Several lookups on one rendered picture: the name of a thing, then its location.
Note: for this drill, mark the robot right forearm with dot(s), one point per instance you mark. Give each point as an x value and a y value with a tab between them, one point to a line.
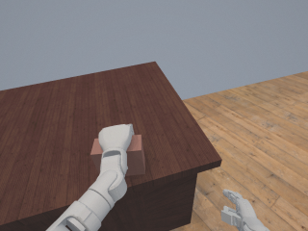
252	224

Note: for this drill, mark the sponge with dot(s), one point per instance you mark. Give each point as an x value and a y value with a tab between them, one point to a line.
135	156

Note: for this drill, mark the right robot hand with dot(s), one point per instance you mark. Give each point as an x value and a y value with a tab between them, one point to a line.
243	209

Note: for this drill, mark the left robot hand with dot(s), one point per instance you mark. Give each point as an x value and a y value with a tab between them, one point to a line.
118	136

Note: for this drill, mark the table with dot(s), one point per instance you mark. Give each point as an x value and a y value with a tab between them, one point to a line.
47	131

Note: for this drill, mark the robot left forearm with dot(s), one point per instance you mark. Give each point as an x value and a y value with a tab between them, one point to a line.
110	186

